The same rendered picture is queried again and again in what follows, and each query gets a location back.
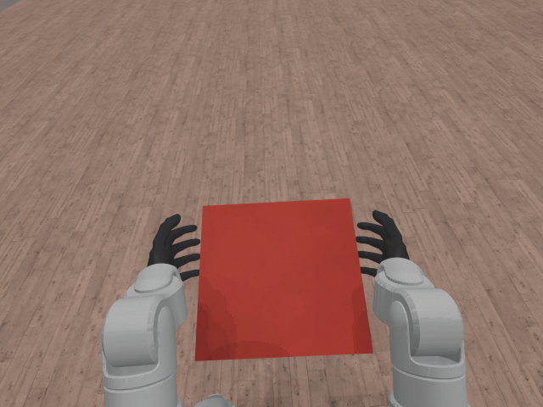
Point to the right robot hand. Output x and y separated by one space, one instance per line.
391 246

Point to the carton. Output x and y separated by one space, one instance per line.
280 279

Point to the robot right forearm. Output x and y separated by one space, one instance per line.
425 334

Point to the left robot hand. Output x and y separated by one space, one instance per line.
163 252

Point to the robot left forearm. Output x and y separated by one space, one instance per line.
139 341

